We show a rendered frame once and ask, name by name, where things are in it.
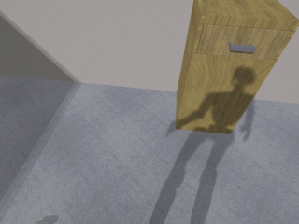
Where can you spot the cabinet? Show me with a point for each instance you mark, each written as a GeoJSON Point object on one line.
{"type": "Point", "coordinates": [214, 91]}

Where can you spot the handle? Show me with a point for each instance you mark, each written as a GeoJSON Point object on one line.
{"type": "Point", "coordinates": [243, 48]}

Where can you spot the left robot hand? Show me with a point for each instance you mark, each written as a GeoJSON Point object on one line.
{"type": "Point", "coordinates": [48, 219]}

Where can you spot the drawer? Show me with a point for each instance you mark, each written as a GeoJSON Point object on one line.
{"type": "Point", "coordinates": [214, 40]}

